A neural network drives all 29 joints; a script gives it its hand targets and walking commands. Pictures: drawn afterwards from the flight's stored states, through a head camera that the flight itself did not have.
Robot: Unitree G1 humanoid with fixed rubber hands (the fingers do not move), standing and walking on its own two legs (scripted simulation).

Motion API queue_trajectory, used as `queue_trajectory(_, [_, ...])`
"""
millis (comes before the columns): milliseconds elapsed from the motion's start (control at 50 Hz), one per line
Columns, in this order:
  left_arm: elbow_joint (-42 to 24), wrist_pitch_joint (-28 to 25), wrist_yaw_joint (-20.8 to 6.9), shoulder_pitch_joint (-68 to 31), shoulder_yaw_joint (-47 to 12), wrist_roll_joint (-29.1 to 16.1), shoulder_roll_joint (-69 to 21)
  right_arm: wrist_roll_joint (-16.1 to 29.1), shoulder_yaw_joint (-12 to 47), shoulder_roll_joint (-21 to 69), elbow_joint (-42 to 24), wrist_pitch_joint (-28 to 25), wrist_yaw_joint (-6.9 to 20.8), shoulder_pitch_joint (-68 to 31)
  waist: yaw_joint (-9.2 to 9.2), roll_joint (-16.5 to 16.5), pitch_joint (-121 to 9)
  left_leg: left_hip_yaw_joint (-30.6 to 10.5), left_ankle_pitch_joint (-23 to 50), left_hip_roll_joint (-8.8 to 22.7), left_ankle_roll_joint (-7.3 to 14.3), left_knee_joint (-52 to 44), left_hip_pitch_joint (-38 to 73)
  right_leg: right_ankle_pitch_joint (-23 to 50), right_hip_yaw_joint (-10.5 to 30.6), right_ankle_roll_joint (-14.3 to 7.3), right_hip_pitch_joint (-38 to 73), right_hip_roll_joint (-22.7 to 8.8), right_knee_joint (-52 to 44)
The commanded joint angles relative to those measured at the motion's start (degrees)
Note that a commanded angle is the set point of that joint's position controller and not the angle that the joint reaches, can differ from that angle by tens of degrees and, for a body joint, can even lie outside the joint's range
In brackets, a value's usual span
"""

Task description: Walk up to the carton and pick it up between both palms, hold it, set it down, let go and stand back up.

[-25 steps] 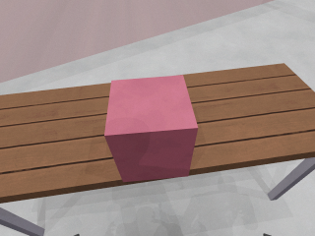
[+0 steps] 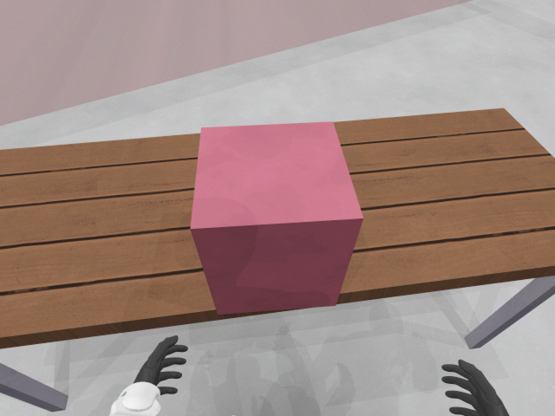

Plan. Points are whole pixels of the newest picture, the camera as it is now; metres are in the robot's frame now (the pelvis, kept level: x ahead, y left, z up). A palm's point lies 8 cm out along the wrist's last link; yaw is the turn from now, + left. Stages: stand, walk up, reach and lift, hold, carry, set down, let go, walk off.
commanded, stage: reach and lift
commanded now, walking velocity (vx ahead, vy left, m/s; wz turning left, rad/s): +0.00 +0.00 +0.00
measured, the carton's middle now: (272, 222) +0.42 +0.02 +0.02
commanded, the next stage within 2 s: none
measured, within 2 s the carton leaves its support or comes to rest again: neither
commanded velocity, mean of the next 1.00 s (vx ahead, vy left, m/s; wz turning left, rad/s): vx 0.00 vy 0.00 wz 0.00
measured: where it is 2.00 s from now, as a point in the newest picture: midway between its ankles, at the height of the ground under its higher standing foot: outside the picture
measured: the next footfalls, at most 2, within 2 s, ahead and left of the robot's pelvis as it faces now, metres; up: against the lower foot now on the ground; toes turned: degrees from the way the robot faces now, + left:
none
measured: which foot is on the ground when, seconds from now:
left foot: down 0.00-1.00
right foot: down 0.00-1.00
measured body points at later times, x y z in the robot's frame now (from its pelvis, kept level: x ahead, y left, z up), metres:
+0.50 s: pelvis +0.04 -0.02 +0.03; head +0.04 -0.01 +0.48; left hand +0.22 +0.22 -0.05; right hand +0.19 -0.24 -0.05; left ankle +0.05 +0.09 -0.71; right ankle +0.02 -0.14 -0.71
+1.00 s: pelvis +0.05 -0.03 +0.03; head +0.03 -0.01 +0.48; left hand +0.20 +0.22 -0.02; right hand +0.23 -0.21 -0.01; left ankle +0.05 +0.09 -0.71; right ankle +0.02 -0.14 -0.71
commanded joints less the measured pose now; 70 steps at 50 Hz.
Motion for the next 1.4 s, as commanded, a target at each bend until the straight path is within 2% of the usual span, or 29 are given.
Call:
queue_trajectory(0, [-5.71,-3.52,2.42,-0.07,4.37,0.53,5.83,0.31,-2.31,-11.6,-6.52,-0.53,1.4,0.74,0.67,3.97,-10.04,-3.68,6.33,1.04,-4.33,-17.99,9.84,12.5,-5.26,-4.05,0.35,3.14,-10.62])
queue_trajectory(40, [-4.77,-5.2,2.66,0.48,4.72,0.07,6.19,1.33,-1.02,-10.81,-6.37,-1.68,1.42,0.27,1.0,2.03,-10.42,-4.25,11.8,-0.56,-5.03,-15.81,19.35,13.16,-5.05,-4.17,-4.41,2.77,-14.91])
queue_trajectory(80, [-4.53,-6.6,2.43,-0.16,4.5,-0.65,5.4,2.07,-0.36,-9.86,-6.27,-2.7,1.25,0.95,0.93,1.94,-8.87,-4.31,12.73,-1.05,-5.0,-16.2,23.33,12.4,-4.72,-3.85,-7.74,2.72,-18.21])
queue_trajectory(240, [-2.48,-14.69,2.01,-0.23,3.42,-3.42,4.33,2.31,0.89,-5.45,-8.87,-5.87,0.47,2.67,0.97,1.58,-7.05,-3.49,11.28,-1.51,-4.11,-21.3,24.72,10.54,-3.21,-3.5,-5.56,1.95,-24.09])
queue_trajectory(340, [-1.25,-20.82,1.79,0.26,3.66,-4.64,5.65,2.39,1.61,-2.72,-9.68,-8.77,-0.99,3.16,1.05,0.84,-8.35,-3.25,14.45,-2.06,-3.84,-21.97,25.32,12.84,-2.41,-2.97,-3.43,1.63,-25.85])
queue_trajectory(520, [1.87,-30.0,-0.62,4.13,5.06,-5.81,7.63,5.07,4.69,0.06,-9.09,-14.13,-3.71,4.26,2.08,-0.12,-9.59,-3.5,23.98,-2.87,-3.91,-21.04,27.31,19.56,-1.35,-1.83,0.6,1.47,-27.23])
queue_trajectory(640, [1.07,-33.78,-2.39,6.2,5.49,-6.71,8.13,7.88,7.11,1.33,-9.3,-16.77,-4.87,5.22,2.96,1.37,-9.26,-4.13,27.36,-3.05,-4.23,-20.41,28.18,20.65,-1.07,-1.79,1.01,1.18,-28.05])
queue_trajectory(820, [-1.98,-38.5,-3.84,7.93,4.69,-9.01,8.96,9.92,9.15,4.16,-13.18,-18.96,-5.69,6.88,3.62,1.86,-6.82,-4.84,24.3,-3.13,-3.91,-20.09,26.85,14.79,-0.5,-1.93,-1.25,0.45,-29.22])
queue_trajectory(1020, [-4.06,-44.01,-3.81,8.05,2.61,-11.81,9.49,10.5,8.8,6.09,-15.96,-22.68,-6.19,6.19,3.69,2.32,-6.61,-5.87,20.62,-3.0,-4.12,-18.64,23.22,8.92,-0.64,-2.19,-2.45,0.48,-27.63])
queue_trajectory(1180, [-4.19,-45.0,-2.71,4.0,1.19,-13.31,9.38,11.63,8.74,5.92,-15.55,-22.81,-6.34,1.25,3.55,3.63,-7.18,-6.46,17.29,-2.67,-4.42,-18.66,20.9,5.18,-0.73,-2.6,-2.79,0.63,-26.11])
queue_trajectory(1260, [-6.21,-42.21,-1.89,1.94,0.49,-14.36,9.08,12.4,8.53,4.58,-17.99,-19.67,-6.62,-1.38,3.08,3.96,-9.03,-6.55,18.06,-2.37,-4.55,-19.49,21.26,6.33,-0.98,-2.77,-1.37,0.98,-25.95])
queue_trajectory(1380, [-11.37,-36.02,-1.48,1.07,1.72,-14.09,8.75,13.5,9.52,3.58,-24.46,-12.98,-7.31,-1.92,3.8,4.27,-10.24,-6.32,22.93,-2.39,-4.52,-20.74,23.28,10.11,-0.44,-3.09,0.74,1.03,-27.44])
